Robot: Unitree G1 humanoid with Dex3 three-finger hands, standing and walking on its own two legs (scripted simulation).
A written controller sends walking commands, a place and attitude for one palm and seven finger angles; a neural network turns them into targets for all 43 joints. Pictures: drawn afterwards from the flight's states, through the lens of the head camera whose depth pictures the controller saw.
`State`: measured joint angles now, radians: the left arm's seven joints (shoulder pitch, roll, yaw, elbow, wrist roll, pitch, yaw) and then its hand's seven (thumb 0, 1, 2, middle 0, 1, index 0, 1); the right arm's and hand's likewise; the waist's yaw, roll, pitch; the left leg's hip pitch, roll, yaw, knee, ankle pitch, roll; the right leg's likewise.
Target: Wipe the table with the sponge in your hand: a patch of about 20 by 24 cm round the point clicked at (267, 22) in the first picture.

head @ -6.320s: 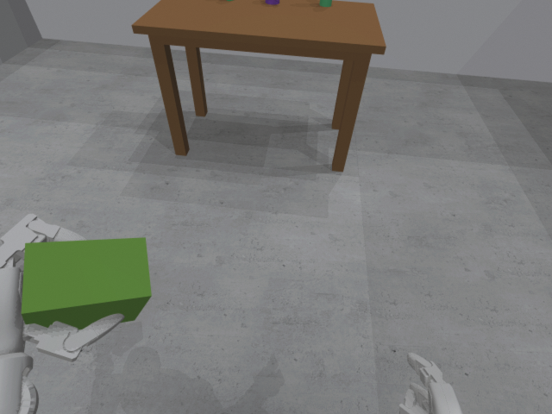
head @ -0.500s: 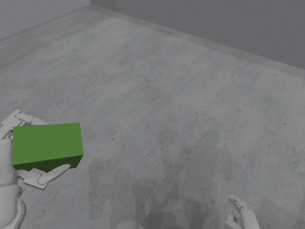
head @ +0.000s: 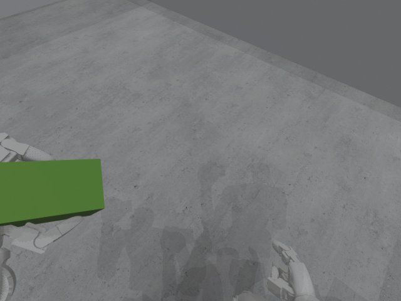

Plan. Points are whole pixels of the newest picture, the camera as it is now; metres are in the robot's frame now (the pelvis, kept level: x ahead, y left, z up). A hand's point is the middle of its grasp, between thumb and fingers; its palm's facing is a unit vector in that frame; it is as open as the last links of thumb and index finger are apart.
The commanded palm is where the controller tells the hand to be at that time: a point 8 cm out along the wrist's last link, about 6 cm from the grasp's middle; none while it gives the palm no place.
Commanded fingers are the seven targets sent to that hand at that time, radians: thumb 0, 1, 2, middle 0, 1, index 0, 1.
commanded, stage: turn to face it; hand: left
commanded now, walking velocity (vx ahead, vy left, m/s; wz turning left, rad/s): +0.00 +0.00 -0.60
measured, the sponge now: (66, 193) +0.22 +0.22 +0.16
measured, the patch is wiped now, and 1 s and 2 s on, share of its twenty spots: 0.00 0.00 0.00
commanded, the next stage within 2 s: none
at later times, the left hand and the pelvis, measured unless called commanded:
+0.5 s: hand (170, 166) +0.26 +0.08 +0.19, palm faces +0.11 -0.83 -0.55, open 10.8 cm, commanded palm +0.22 +0.15 +0.18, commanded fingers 0.00 0.10 1.30 -1.20 -1.60 -1.20 -1.60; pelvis -0.01 -0.08 +0.00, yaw -16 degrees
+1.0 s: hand (183, 216) +0.20 +0.05 +0.19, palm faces -0.07 -0.88 -0.47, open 10.8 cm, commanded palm +0.18 +0.10 +0.18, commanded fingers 0.00 0.10 1.30 -1.20 -1.60 -1.20 -1.60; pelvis -0.11 -0.04 +0.00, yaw -34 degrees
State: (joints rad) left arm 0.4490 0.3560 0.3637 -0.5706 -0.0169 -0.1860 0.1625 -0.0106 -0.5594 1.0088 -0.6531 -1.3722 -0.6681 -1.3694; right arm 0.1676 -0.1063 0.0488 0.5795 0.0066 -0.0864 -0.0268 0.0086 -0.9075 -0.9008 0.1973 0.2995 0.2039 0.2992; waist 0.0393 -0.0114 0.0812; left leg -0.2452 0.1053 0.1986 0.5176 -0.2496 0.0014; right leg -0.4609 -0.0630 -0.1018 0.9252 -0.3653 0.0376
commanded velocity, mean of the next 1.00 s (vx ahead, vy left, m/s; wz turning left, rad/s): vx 0.00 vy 0.00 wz -0.60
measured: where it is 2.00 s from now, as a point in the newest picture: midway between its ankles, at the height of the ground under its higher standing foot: outside the picture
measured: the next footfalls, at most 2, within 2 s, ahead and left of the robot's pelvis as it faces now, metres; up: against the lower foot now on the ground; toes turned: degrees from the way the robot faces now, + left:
right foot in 0.16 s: +0.10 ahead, -0.13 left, +0.00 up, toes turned -14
left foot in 0.82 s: +0.00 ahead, +0.07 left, +0.00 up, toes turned -22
